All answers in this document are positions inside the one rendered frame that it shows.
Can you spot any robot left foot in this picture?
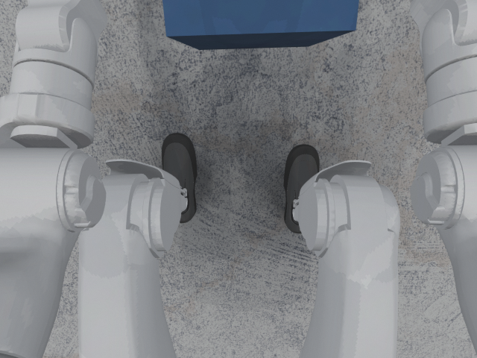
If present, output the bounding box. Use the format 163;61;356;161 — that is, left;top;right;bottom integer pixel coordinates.
162;133;198;223

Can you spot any robot left upper arm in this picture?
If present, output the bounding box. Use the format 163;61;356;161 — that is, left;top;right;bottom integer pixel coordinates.
0;148;106;358

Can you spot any robot right upper arm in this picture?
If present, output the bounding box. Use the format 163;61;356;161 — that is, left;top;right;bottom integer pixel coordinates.
410;145;477;355

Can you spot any left robot forearm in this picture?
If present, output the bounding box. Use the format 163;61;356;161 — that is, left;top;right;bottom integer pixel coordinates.
0;0;107;149

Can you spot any right robot forearm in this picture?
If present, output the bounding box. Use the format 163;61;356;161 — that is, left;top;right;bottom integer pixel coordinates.
410;0;477;146

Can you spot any robot right thigh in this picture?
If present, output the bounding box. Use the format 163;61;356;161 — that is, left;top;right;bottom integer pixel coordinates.
299;175;399;358

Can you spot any carton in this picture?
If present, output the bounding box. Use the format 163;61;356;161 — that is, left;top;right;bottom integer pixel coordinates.
162;0;359;50

